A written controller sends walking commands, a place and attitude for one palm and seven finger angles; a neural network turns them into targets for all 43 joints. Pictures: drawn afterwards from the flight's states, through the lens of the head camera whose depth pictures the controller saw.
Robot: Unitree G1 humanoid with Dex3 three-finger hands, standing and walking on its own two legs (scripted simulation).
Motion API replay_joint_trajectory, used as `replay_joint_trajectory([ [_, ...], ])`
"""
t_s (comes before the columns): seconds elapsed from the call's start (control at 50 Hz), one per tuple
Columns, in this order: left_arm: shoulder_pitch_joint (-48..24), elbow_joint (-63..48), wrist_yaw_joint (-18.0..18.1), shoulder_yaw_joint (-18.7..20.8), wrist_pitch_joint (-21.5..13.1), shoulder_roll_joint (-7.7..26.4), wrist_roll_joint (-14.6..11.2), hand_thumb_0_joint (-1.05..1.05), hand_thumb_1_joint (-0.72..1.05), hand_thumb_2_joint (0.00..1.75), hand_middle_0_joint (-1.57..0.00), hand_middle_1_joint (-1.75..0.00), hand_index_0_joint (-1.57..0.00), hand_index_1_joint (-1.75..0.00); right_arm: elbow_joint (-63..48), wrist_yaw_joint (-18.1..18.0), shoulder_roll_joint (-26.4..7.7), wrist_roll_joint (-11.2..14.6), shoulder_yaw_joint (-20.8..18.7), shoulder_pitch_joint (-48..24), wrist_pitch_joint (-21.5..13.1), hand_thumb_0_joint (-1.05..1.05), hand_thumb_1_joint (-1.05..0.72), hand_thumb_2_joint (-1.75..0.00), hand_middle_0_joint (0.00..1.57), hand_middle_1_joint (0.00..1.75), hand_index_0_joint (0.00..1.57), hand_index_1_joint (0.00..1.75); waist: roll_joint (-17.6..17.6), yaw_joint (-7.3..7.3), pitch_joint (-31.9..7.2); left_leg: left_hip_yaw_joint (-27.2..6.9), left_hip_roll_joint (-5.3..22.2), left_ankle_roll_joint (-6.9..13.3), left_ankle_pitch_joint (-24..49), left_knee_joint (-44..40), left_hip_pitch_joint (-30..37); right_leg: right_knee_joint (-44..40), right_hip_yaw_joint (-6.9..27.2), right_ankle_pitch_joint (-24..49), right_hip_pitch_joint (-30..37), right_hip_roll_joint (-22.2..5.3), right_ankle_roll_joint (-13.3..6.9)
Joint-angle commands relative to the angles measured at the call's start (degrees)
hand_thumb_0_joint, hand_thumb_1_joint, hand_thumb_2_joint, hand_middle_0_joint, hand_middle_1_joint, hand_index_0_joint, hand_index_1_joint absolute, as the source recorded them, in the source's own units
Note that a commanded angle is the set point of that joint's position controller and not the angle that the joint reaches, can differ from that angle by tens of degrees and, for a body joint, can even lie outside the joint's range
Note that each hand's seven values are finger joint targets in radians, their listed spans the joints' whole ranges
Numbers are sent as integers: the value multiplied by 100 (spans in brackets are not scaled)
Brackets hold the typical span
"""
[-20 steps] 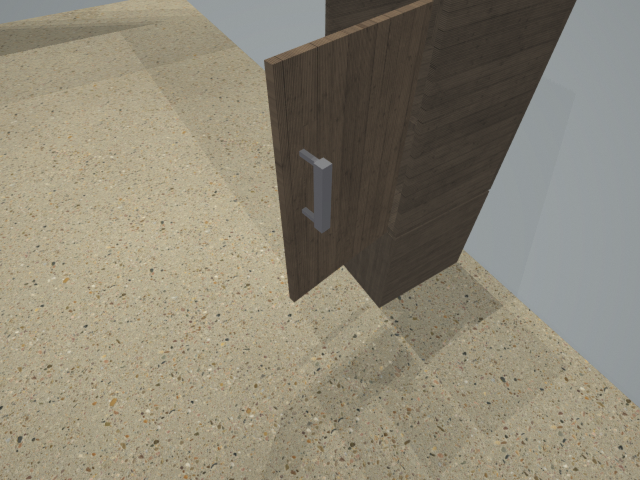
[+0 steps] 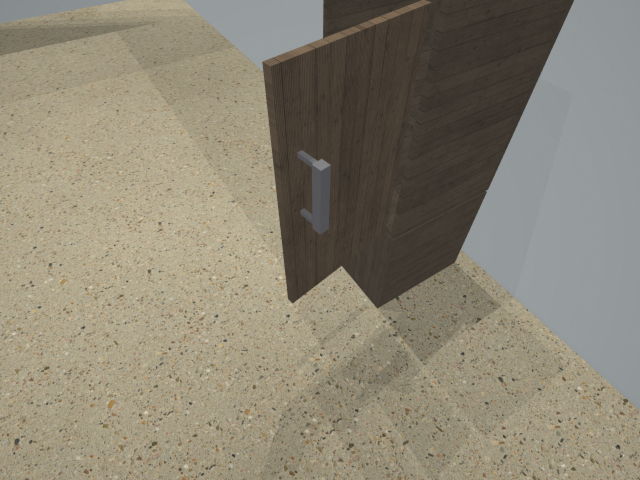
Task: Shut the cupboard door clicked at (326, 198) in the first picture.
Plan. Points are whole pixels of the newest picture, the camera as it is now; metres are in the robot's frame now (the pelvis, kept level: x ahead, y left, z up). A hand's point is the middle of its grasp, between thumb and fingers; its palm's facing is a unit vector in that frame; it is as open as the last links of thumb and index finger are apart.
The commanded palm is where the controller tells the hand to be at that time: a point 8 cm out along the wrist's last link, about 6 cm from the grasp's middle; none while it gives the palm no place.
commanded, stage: look at it before walking up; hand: left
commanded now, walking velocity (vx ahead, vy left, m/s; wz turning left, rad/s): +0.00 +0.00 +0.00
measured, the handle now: (312, 193) +0.57 +0.05 +0.01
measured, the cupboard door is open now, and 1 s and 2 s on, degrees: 100 100 100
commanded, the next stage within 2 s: walk around to get in front in 0.44 s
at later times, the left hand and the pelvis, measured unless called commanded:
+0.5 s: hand out of the picture +0.05 +0.22 -0.17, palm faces -0.01 -0.96 -0.27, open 7.4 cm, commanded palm none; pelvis +0.00 +0.00 +0.00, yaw +0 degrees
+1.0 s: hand out of the picture +0.07 +0.18 -0.18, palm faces -0.13 -0.95 -0.27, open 7.4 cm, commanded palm none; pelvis -0.02 -0.02 -0.02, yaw -11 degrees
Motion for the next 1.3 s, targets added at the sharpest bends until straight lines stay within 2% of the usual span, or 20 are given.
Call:
replay_joint_trajectory([
  [0.0, 103, -212, 74, 154, -73, 905, 2, 0, 90, 90, -20, -30, -20, -30, -229, -19, -838, -11, -160, 90, -100, 0, -90, -90, 20, 30, 20, 30, -57, -32, -161, -499, 578, 134, 1135, -233, 118, -337, 617, 1253, -144, -767, -116],
  [0.52, -153, -242, 57, 157, -82, 1123, 7, 0, 90, 90, -20, -30, -20, -30, -259, 1, -1089, -6, -155, -99, -133, 0, -90, -90, 20, 30, 20, 30, -10, -26, -283, -549, 619, 135, 1293, -357, 201, -386, 661, 1288, -11, -777, -107],
  [0.54, -137, -250, 52, 159, -68, 1123, 7, 0, 90, 90, -20, -30, -20, -30, -264, -8, -1101, -10, -161, -101, -132, 0, -90, -90, 20, 30, 20, 30, 8, -29, -293, -505, 641, 132, 1309, -323, 275, -356, 712, 1359, -96, -765, -111],
  [0.6, 35, -251, 78, 142, 75, 758, 6, 0, 90, 90, -20, -30, -20, -30, -220, -57, -642, -15, -116, 242, -26, 0, -90, -90, 20, 30, 20, 30, -71, -67, -308, -238, 698, 57, 1377, 14, 292, -46, 757, 1803, -283, -769, -67],
  [0.7, 66, -566, 30, 320, 236, 902, 54, 0, 90, 90, -20, -30, -20, -30, -517, -126, -837, -20, -310, 271, 83, 0, -90, -90, 20, 30, 20, 30, -82, -75, -269, 19, 847, 82, 1188, 450, 197, 565, 958, 2033, -749, -663, -125],
  [0.78, 24, -881, -34, 386, 326, 742, 78, 0, 90, 90, -20, -30, -20, -30, -747, -157, -988, -37, -428, 305, 99, 0, -90, -90, 20, 30, 20, 30, 401, -80, -233, -308, 1347, 372, 853, 267, 173, 1415, 865, 1073, -1365, -262, -51],
  [0.82, -46, -1035, -87, 401, 401, 589, 86, 0, 90, 90, -20, -30, -20, -30, -798, -154, -1080, -73, -484, 342, 60, 0, -90, -90, 20, 30, 20, 30, 1067, -81, -134, -739, 2019, 835, 1045, -192, 43, 2659, 554, -1079, -1756, -18, 51],
  [0.84, -139, -1133, -109, 422, 432, 535, 90, 0, 90, 90, -20, -30, -20, -30, -823, -149, -1093, -94, -488, 356, 37, 0, -90, -90, 20, 30, 20, 30, 1270, -107, -60, -812, 2230, 1018, 1343, -278, -13, 3138, 548, -1701, -1909, -61, 67],
  [0.88, -67, -1198, -137, 448, 430, 459, 93, 0, 90, 90, -20, -30, -20, -30, -969, -154, -1035, -101, -488, 171, 10, 0, -90, -90, 20, 30, 20, 30, 974, 23, -159, -579, 2300, 1023, 1674, -24, -134, 3127, 679, -1792, -1705, -237, 20],
  [0.92, 345, -1126, -172, 478, 392, 417, 94, 0, 90, 90, -20, -30, -20, -30, -1088, -144, -1084, -106, -514, -138, 22, 0, -90, -90, 20, 30, 20, 30, 754, 275, -259, -73, 1985, 682, 1687, 543, -428, 2217, 438, -1071, -1032, -209, 42],
  [0.94, 710, -1032, -170, 528, 365, 495, 99, 0, 90, 90, -20, -30, -20, -30, -1156, -134, -1075, -68, -529, -302, 53, 0, -90, -90, 20, 30, 20, 30, 396, 458, -362, 200, 1687, 424, 1148, 1120, -670, 1416, 391, -252, -555, -177, 54],
  [0.96, 939, -963, -124, 607, 305, 909, 157, 0, 90, 90, -20, -30, -20, -30, -1268, -111, -846, 4, -532, -360, 104, 0, -90, -90, 20, 30, 20, 30, -928, 561, -277, 663, 955, 7, -289, 2295, -1289, 244, 1451, 875, -267, -779, -127],
  [0.98, 990, -993, -28, 705, 252, 1469, 182, 0, 90, 90, -20, -30, -20, -30, -1530, -64, -472, 27, -452, -418, 129, 0, -90, -90, 20, 30, 20, 30, -2515, 571, -170, 627, 74, -266, -2449, 3766, -2422, -332, 3417, 2161, -136, -1997, -686],
  [1.0, 1015, -1012, 22, 691, 255, 1448, 93, 0, 90, 90, -20, -30, -20, -30, -1459, -47, -637, 29, -481, -423, 199, 0, -90, -90, 20, 30, 20, 30, -1747, 584, -153, -167, 179, -197, -2405, 4502, -2438, -323, 3434, 1932, -310, -2087, -1069],
  [1.02, 659, -1141, 47, 666, 266, 1282, 87, 0, 90, 90, -20, -30, -20, -30, -1432, -7, -593, 44, -502, -396, 216, 0, -90, -90, 20, 30, 20, 30, -1264, 369, -27, -335, 317, -173, -1968, 4771, -2518, -343, 3143, 798, -612, -1836, -1178],
  [1.04, 324, -1254, 59, 650, 271, 1120, 103, 0, 90, 90, -20, -30, -20, -30, -1418, -4, -585, 28, -506, -518, 213, 0, -90, -90, 20, 30, 20, 30, -1188, 265, 85, -397, 334, -204, -1646, 4872, -2619, -283, 3147, 670, -793, -1576, -1115],
  [1.08, 242, -1311, 91, 608, 209, 941, 94, 0, 90, 90, -20, -30, -20, -30, -1404, 11, -522, 11, -494, -452, 191, 0, -90, -90, 20, 30, 20, 30, -774, 158, -157, -445, 363, -281, -1242, 4731, -2518, -22, 2802, 1552, -540, -1376, -988],
  [1.12, 419, -1306, 94, 587, 166, 944, 86, 0, 90, 90, -20, -30, -20, -30, -1402, 3, -393, 29, -451, -416, 190, 0, -90, -90, 20, 30, 20, 30, -445, 156, -488, -399, 255, -330, -1141, 4392, -2416, 174, 2604, 2335, -141, -1222, -951],
  [1.2, 702, -1243, 99, 620, 174, 1002, 104, 0, 90, 90, -20, -30, -20, -30, -1527, -44, -335, 61, -425, -586, 159, 0, -90, -90, 20, 30, 20, 30, -628, 283, -821, -375, 117, -375, -1231, 3693, -2381, 382, 2710, 3172, 475, -1111, -1001],
  [1.28, 712, -1296, 77, 647, 212, 1033, 135, 0, 90, 90, -20, -30, -20, -30, -1700, -66, -382, 94, -431, -779, 132, 0, -90, -90, 20, 30, 20, 30, -818, 308, -625, -433, 35, -347, -1363, 3252, -2207, 384, 3043, 3130, 220, -1082, -1040],
])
